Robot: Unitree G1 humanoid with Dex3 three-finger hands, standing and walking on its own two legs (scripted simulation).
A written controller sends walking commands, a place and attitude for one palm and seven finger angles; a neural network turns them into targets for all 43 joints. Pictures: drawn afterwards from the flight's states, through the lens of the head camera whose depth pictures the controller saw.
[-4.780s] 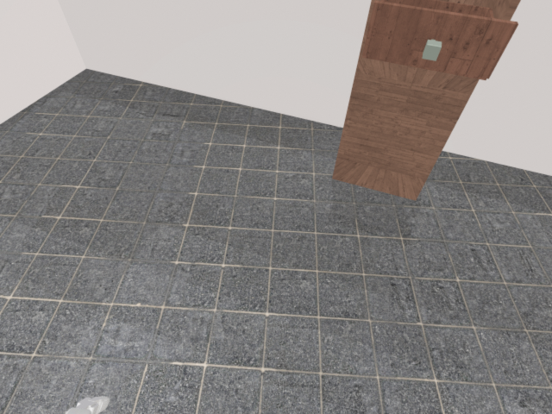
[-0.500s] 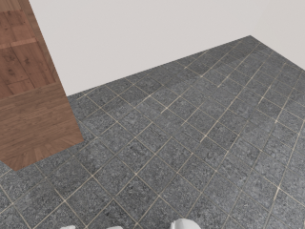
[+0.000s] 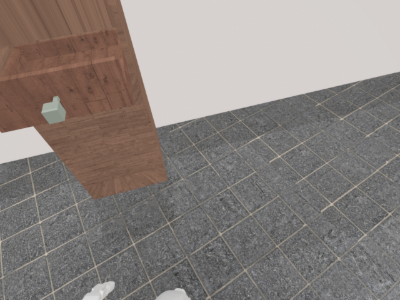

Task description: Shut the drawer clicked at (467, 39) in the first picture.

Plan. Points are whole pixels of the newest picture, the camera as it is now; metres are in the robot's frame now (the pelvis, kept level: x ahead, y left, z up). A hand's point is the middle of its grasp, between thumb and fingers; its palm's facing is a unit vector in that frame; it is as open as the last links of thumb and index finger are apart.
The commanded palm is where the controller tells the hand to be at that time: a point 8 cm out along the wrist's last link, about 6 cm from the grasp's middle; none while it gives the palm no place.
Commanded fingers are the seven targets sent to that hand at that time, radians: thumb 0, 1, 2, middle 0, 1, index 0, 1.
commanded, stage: turn to face it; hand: left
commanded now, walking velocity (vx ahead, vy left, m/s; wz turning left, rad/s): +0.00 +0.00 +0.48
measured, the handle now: (55, 107) +0.57 +0.41 +0.07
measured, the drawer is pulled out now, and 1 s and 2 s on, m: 0.19 0.19 0.19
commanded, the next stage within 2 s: take the last steps up to it in 0.32 s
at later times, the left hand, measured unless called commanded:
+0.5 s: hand out of the picture -0.08 +0.23 -0.18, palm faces +0.30 -0.92 -0.25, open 7.4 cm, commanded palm none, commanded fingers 0.00 0.90 0.90 -0.20 -0.30 -0.20 -0.30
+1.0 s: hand out of the picture +0.01 +0.20 -0.15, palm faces +0.35 -0.91 -0.22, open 7.3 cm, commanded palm none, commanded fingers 0.00 0.90 0.90 -0.20 -0.30 -0.20 -0.30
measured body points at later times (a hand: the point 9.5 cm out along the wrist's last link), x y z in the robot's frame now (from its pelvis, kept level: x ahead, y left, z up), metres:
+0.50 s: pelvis -0.02 +0.03 +0.00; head +0.01 +0.06 +0.45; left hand -0.09 +0.28 -0.16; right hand +0.15 -0.18 -0.13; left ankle -0.07 +0.12 -0.73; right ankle -0.02 -0.11 -0.69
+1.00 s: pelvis +0.06 +0.03 +0.01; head +0.06 +0.01 +0.46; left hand -0.01 +0.25 -0.13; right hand +0.11 -0.21 -0.15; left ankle +0.02 +0.16 -0.66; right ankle +0.07 -0.08 -0.73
